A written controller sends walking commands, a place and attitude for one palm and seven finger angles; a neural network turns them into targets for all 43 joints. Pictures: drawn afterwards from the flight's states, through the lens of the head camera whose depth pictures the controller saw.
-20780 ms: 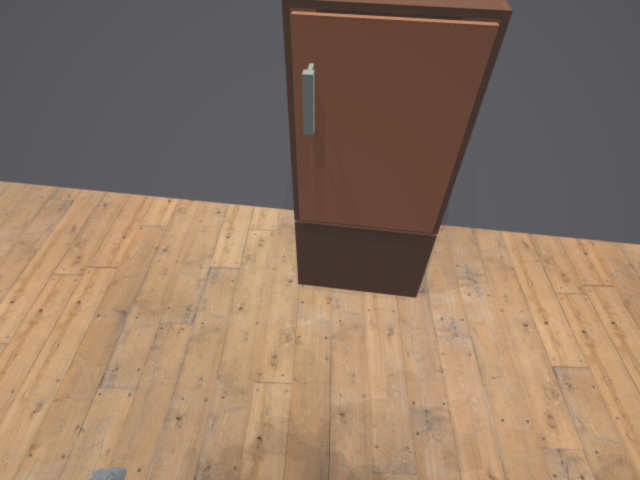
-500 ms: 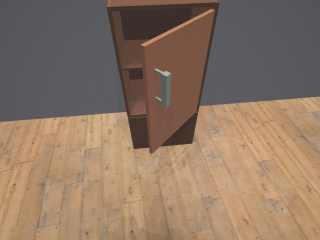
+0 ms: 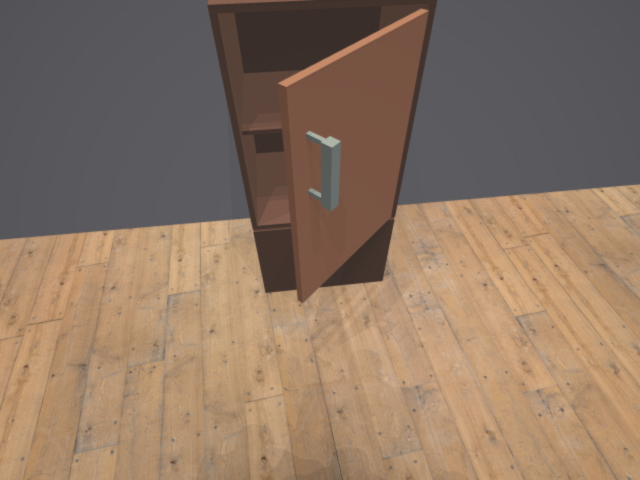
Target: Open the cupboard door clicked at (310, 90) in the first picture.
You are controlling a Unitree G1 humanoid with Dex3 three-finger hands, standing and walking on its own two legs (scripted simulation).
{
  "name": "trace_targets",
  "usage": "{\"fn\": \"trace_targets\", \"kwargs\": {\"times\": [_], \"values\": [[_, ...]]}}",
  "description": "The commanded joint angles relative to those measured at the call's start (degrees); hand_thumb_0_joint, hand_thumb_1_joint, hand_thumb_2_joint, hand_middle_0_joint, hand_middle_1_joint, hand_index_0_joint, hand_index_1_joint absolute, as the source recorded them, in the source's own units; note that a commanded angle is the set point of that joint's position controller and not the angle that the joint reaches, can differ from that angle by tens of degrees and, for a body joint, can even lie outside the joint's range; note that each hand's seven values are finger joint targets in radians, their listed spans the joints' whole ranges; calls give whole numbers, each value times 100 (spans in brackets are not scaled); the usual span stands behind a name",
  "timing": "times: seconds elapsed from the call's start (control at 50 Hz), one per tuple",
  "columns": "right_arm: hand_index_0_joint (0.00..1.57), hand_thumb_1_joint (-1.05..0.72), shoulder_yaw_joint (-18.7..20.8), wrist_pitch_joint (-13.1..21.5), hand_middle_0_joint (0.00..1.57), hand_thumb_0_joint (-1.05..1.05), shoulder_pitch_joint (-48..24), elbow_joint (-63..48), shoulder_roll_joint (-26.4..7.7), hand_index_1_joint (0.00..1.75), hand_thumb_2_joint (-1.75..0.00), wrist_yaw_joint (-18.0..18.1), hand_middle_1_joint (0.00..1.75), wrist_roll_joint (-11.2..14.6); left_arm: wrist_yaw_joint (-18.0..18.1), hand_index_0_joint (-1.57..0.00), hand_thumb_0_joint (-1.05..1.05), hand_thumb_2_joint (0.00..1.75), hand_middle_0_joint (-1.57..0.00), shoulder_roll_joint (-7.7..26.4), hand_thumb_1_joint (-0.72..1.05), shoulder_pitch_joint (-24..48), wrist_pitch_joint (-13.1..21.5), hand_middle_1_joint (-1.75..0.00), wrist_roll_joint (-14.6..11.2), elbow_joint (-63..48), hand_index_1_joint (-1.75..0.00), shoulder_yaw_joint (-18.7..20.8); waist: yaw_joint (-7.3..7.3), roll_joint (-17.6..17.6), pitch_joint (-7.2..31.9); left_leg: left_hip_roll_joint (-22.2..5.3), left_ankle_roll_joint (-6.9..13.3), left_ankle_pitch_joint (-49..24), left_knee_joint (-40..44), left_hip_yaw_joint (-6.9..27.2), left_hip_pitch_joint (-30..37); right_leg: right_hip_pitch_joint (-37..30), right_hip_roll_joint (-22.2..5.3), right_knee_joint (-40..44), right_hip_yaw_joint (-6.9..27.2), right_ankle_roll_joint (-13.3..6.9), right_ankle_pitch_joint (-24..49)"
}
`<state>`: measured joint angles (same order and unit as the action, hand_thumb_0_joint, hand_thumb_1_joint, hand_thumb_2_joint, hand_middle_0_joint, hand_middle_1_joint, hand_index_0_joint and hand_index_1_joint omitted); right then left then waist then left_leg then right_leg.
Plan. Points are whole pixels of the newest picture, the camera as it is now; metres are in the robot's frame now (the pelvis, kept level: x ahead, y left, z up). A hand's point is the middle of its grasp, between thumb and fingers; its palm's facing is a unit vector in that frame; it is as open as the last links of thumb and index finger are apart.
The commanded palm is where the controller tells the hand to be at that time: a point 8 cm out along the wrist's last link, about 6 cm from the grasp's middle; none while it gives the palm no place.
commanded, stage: look to check the result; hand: left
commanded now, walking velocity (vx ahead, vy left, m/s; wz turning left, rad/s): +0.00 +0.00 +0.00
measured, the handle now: (321, 171) +0.62 +0.03 +0.03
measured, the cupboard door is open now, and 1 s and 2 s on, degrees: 43 43 43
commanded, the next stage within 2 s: walk to a spot facing it in 0.34 s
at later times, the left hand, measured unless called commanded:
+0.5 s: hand out of the picture -0.02 +0.14 -0.17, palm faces +0.06 -0.98 -0.18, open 7.4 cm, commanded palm none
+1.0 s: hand out of the picture +0.11 +0.17 -0.17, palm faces -0.14 -0.96 -0.26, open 7.4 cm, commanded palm none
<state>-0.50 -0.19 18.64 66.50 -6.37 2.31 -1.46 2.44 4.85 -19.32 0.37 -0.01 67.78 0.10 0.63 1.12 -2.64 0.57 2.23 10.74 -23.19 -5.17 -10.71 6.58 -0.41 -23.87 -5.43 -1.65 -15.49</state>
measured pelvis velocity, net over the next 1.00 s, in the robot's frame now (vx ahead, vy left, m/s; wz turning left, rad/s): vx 0.01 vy -0.02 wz -0.22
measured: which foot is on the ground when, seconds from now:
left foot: down 0.00-1.00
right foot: down 0.00-0.86, up 0.88-1.00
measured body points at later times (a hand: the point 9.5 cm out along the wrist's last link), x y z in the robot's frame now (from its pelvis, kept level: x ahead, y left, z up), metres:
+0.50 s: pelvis +0.01 -0.01 +0.00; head +0.02 -0.03 +0.45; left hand -0.02 +0.19 -0.16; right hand -0.01 -0.21 -0.17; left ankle +0.02 +0.09 -0.74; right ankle -0.03 -0.10 -0.74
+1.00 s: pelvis +0.01 -0.02 -0.01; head +0.05 -0.05 +0.44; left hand +0.12 +0.22 -0.15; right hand +0.01 -0.27 -0.17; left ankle +0.02 +0.09 -0.74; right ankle -0.04 -0.11 -0.70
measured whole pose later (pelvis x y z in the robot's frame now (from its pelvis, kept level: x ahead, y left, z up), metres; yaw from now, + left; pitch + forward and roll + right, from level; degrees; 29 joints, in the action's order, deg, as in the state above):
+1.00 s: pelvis +0.01 -0.02 -0.01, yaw -13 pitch +1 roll +1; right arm 2.6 -0.9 11.8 55.8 -11.3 2.6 -2.5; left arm -0.4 11.2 -9.9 -3.6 1.2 56.6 5.6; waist -0.3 1.0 -5.7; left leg -6.2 0.0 17.3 -31.0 -15.8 -13.2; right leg 23.4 -0.5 -54.8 -1.5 -0.6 -27.1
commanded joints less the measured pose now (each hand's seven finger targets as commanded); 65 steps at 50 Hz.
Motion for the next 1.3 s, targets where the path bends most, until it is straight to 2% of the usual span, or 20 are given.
{"fn": "trace_targets", "kwargs": {"times": [0.0, 0.44, 0.66, 0.74, 0.78, 0.8, 0.82, 0.84, 0.86, 0.9, 0.96, 1.0, 1.04, 1.06, 1.08, 1.1, 1.12, 1.14, 1.2, 1.28], "values": [[20, -90, 65, 18, 20, 0, 461, -67, -394, 30, -90, 50, 30, 34, 18, -20, 0, 90, -20, 509, 90, -544, 48, -30, 34, -55, -30, 85, -18, -61, -408, -619, 65, -138, 493, 746, 1, 530, -562, 604, 609, -118, 312], [20, -90, 43, 34, 20, 0, 322, -13, -408, 30, -90, 54, 30, 29, 29, -20, 0, 90, -20, 541, 90, -513, 79, -30, 18, -94, -30, 75, -42, -139, -357, -632, 45, -647, 390, 670, 127, 324, -612, 664, 612, -111, 743], [20, -90, 375, -166, 20, 0, -68, -579, -627, 30, -90, 122, 30, 25, -58, -20, 0, 90, -20, 1008, 90, -96, -178, -30, 106, -654, -30, 483, -22, -453, -167, -688, -143, 81, -753, -70, -173, 775, -811, 182, 1453, -420, 1464], [20, -90, 426, -171, 20, 0, -161, -819, -660, 30, -90, 115, 30, 33, -70, -20, 0, 90, -20, 1183, 90, 132, -197, -30, 110, -844, -30, 566, 7, -455, -79, -644, -218, 358, -1020, -94, -235, 864, -884, 84, 1828, -561, 1769], [20, -90, 454, -140, 20, 0, -152, -888, -777, 30, -90, 122, 30, 28, -102, -20, 0, 90, -20, 1198, 90, 293, -209, -30, 104, -968, -30, 587, 51, -111, 5, -859, -148, -9, -677, 46, 180, 1186, -639, -202, 1640, -430, 1815], [20, -90, 485, -132, 20, 0, -128, -939, -912, 30, -90, 131, 30, 12, -119, -20, 0, 90, -20, 1109, 90, 361, -224, -30, 102, -1060, -30, 584, 68, 283, 31, -1193, -14, -179, -388, 356, 451, 1538, -317, -555, 1387, -270, 1482], [20, -90, 524, -107, 20, 0, 24, -937, -1124, 30, -90, 150, 30, -14, -155, -20, 0, 90, -20, 1024, 90, 493, -237, -30, 101, -1174, -30, 576, 124, 874, 30, -1764, 279, -334, 98, 867, 668, 1926, 26, -1240, 951, -108, 825], [20, -90, 558, -71, 20, 0, 193, -950, -1307, 30, -90, 156, 30, -37, -190, -20, 0, 90, -20, 952, 90, 701, -259, -30, 108, -1320, -30, 563, 190, 1425, 28, -2501, 704, -558, 649, 1399, 703, 2292, 203, -2476, 511, 18, -970], [20, -90, 547, -45, 20, 0, 236, -997, -1360, 30, -90, 164, 30, -59, -223, -20, 0, 90, -20, 1002, 90, 879, -286, -30, 147, -1424, -30, 593, 210, 1141, 32, -2779, 926, -479, 842, 1526, 553, 2444, 40, -3504, 624, 70, -1665], [20, -90, 510, -27, 20, 0, -277, -1256, -1352, 30, -90, 132, 30, -74, -300, -20, 0, 90, -20, 947, 90, 905, -288, -30, 156, -1472, -30, 614, -34, 323, -23, -2598, 840, -233, 744, 982, 302, 2479, -238, -3771, 697, 114, -1400], [20, -90, 533, -16, 20, 0, -578, -1402, -1450, 30, -90, 85, 30, -119, -364, -20, 0, 90, -20, 888, 90, 948, -295, -30, 144, -1637, -30, 577, -81, 621, 54, -2300, 560, -860, 449, 85, 186, 1970, -344, -2786, 435, 177, -1204], [20, -90, 569, -49, 20, 0, -563, -1469, -1563, 30, -90, 30, 30, -115, -357, -20, 0, 90, -20, 940, 90, 832, -265, -30, 141, -1672, -30, 559, -74, 734, 202, -2211, 417, -1138, 11, -225, 256, 1582, -186, -2143, 138, 179, -1104], [20, -90, 611, -88, 20, 0, -772, -1584, -1645, 30, -90, -16, 30, -74, -360, -20, 0, 90, -20, 1086, 90, 512, -238, -30, 141, -1621, -30, 594, -294, 542, 311, -2044, 142, -863, -631, -540, -48, 931, -84, -1263, -9, 144, -144], [20, -90, 614, -118, 20, 0, -870, -1685, -1590, 30, -90, -40, 30, -34, -341, -20, 0, 90, -20, 1339, 90, 255, -205, -30, 150, -1565, -30, 650, -466, -15, 348, -1717, -95, -275, -1358, -751, -500, 372, -170, -542, 188, 75, 646], [20, -90, 550, -157, 20, 0, -935, -1896, -1204, 30, -90, -82, 30, 19, -267, -20, 0, 90, -20, 1988, 90, 100, -126, -30, 206, -1557, -30, 769, -571, -1878, 337, -879, -453, 1665, -2801, -1055, -1694, -203, -1389, 316, 2272, -423, 1904], [20, -90, 519, -222, 20, 0, -1094, -2133, -1171, 30, -90, -107, 30, 31, -203, -20, 0, 90, -20, 2312, 90, -81, -100, -30, 121, -1574, -30, 791, -658, -1890, 416, -499, -540, 2802, -3924, -298, -2109, -55, -2146, 461, 3242, -999, 2891], [20, -90, 516, -218, 20, 0, -1418, -2144, -1101, 30, -90, -76, 30, 38, -123, -20, 0, 90, -20, 2186, 90, -69, -98, -30, 135, -1582, -30, 788, -634, -1607, 350, -551, -476, 2552, -4377, 315, -2469, -256, -1828, 251, 3173, -1123, 3202], [20, -90, 519, -190, 20, 0, -1457, -2132, -1131, 30, -90, -60, 30, 51, -85, -20, 0, 90, -20, 2035, 90, 183, -100, -30, 132, -1626, -30, 758, -484, -1516, 382, -600, -501, 2172, -4583, 516, -2705, -503, -1653, -24, 2996, -1134, 3486], [20, -90, 488, -170, 20, 0, -1326, -2037, -1102, 30, -90, -60, 30, 70, -37, -20, 0, 90, -20, 1792, 90, 486, -93, -30, 135, -1834, -30, 692, -287, -950, 873, -542, -585, 1602, -4189, 536, -2254, -705, -1251, -285, 2406, -989, 3803], [20, -90, 468, -211, 20, 0, -1472, -2079, -1027, 30, -90, -48, 30, 90, -71, -20, 0, 90, -20, 1845, 90, 413, -113, -30, 154, -1854, -30, 692, -283, -773, 549, -354, -580, 1465, -3613, 538, -1983, -208, -1172, -29, 2577, -1024, 3363]]}}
